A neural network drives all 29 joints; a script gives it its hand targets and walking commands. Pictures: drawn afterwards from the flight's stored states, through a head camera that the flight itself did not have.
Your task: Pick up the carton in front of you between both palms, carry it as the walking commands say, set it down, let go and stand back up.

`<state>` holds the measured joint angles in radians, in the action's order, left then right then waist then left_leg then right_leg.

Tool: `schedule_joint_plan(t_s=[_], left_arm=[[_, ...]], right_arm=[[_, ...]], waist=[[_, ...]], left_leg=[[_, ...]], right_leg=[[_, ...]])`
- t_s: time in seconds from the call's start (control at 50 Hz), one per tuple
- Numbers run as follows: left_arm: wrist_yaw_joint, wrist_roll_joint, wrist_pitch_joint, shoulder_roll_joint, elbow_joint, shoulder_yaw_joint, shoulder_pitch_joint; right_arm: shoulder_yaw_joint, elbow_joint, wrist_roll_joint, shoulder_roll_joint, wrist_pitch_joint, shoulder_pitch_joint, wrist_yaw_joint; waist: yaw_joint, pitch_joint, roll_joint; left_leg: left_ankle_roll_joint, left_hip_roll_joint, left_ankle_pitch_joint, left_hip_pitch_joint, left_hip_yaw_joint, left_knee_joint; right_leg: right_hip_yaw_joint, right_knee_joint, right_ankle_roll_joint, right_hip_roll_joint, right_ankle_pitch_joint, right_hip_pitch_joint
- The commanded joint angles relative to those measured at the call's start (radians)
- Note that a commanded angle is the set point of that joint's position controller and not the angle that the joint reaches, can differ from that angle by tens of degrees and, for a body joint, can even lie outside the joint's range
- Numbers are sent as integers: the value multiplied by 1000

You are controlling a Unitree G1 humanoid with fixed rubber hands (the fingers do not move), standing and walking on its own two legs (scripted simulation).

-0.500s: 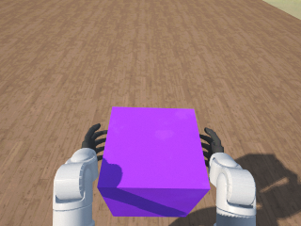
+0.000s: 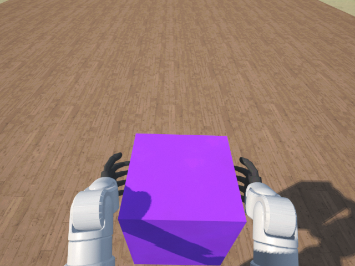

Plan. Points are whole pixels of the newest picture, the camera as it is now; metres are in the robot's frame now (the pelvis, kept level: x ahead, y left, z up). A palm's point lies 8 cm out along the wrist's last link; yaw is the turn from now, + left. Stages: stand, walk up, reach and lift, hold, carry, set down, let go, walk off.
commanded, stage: carry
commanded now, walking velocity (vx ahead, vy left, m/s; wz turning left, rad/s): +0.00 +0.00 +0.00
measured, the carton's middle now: (179, 201) +0.28 +0.00 +0.02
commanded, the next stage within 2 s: hold in 1.80 s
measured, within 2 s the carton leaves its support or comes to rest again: neither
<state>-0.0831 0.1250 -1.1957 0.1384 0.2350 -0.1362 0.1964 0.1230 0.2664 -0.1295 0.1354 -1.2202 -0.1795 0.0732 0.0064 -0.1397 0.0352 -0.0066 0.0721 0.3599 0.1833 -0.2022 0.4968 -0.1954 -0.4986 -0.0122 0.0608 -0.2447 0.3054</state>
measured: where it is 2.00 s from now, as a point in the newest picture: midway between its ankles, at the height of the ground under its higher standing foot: outside the picture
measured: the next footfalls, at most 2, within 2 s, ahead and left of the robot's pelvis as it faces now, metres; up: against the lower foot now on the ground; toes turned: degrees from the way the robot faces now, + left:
none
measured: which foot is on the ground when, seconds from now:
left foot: down 0.00-1.00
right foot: down 0.00-1.00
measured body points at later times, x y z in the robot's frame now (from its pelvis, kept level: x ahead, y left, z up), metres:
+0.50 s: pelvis +0.01 +0.00 +0.00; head -0.02 +0.00 +0.45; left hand +0.29 +0.16 +0.04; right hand +0.29 -0.15 +0.04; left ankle -0.07 +0.10 -0.74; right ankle +0.01 -0.11 -0.74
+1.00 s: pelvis -0.03 +0.00 +0.00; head -0.05 +0.00 +0.45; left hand +0.27 +0.16 +0.04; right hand +0.28 -0.14 +0.03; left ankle -0.07 +0.10 -0.74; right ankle +0.01 -0.11 -0.74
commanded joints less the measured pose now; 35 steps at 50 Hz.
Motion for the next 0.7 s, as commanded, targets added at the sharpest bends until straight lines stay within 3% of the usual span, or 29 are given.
schedule_joint_plan(t_s=[0.0,0.08,0.26,0.42,0.58,0.68], left_arm=[[267,-388,8,902,5,715,413],[268,-374,59,907,-3,736,427],[265,-314,178,856,-45,714,395],[262,-207,322,800,-169,600,404],[277,-85,496,811,-404,424,503],[293,-69,561,871,-479,407,557]], right_arm=[[-743,28,401,905,28,-477,-247],[-741,-7,378,911,80,-459,-250],[-688,-68,302,859,201,-401,-246],[-587,-182,203,808,346,-426,-242],[-420,-413,91,820,518,-526,-254],[-401,-487,70,882,583,-577,-270]], waist=[[-3,-273,-85],[-5,-280,-55],[-5,-260,-8],[-5,-209,-28],[-6,-176,-28],[-7,-190,-28]], left_leg=[[-30,87,-544,-41,66,15],[-28,85,-581,-58,69,11],[-7,108,-693,-97,79,10],[4,107,-492,-47,91,-20],[15,105,-330,-18,100,-66],[22,101,-292,-14,104,-72]], right_leg=[[112,-35,-17,141,815,-236],[106,-50,-18,131,800,-233],[84,-64,-2,107,605,-178],[90,-34,-6,115,462,-155],[101,15,-9,115,318,-140],[106,25,-8,116,288,-145]])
